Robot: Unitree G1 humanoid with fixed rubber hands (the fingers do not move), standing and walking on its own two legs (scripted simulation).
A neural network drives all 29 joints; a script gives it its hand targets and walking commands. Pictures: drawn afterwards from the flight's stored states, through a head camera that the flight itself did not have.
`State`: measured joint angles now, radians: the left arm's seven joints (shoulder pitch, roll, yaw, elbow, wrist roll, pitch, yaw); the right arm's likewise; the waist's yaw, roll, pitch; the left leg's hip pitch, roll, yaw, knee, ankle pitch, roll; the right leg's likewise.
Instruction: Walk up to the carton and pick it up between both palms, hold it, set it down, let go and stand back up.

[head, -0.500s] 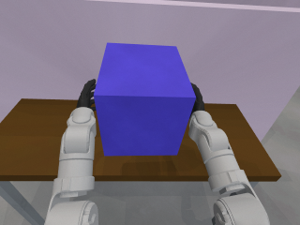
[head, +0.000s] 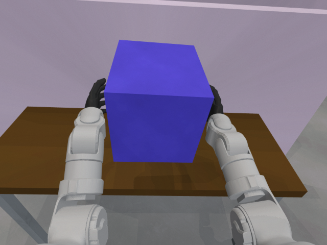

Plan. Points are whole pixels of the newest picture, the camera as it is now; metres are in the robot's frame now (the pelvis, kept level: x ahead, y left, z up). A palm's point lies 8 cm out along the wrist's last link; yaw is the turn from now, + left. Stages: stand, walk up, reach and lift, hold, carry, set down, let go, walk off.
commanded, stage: hold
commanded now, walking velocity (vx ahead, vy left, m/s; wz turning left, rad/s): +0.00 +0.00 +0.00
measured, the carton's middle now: (155, 100) +0.41 +0.02 +0.20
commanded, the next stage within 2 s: none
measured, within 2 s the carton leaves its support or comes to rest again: neither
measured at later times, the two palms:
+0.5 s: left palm (95, 113) +0.36 +0.16 +0.19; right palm (213, 117) +0.36 -0.13 +0.18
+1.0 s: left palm (95, 116) +0.36 +0.16 +0.18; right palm (214, 121) +0.36 -0.13 +0.17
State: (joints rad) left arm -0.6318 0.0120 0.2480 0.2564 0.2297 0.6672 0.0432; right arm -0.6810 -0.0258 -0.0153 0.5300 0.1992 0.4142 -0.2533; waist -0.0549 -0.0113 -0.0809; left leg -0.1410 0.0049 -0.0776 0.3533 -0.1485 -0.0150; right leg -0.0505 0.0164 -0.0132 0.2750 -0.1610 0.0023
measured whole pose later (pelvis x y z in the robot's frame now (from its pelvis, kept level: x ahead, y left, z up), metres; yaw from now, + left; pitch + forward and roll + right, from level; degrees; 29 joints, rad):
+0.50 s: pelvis +0.00 +0.00 +0.00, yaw +0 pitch -3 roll -1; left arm -0.58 0.01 0.22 0.20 0.21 0.67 0.06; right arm -0.64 -0.03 0.00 0.47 0.21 0.43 -0.26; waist -0.06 -0.01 -0.08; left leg -0.16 0.00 -0.09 0.37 -0.16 -0.02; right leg -0.06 0.02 -0.02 0.28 -0.17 0.00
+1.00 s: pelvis +0.01 +0.00 +0.00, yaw +0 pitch -3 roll -1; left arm -0.53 0.00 0.21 0.14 0.21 0.69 0.06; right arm -0.59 -0.04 0.02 0.42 0.24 0.43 -0.27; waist -0.06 -0.01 -0.09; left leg -0.15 0.01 -0.08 0.38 -0.17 -0.02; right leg -0.05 0.02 -0.01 0.28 -0.17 0.00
